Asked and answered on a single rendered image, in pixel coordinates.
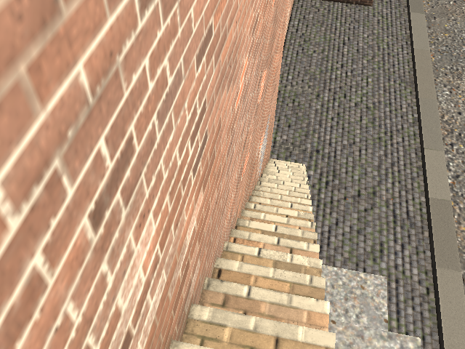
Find stairs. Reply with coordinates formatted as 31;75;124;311
170;159;336;349

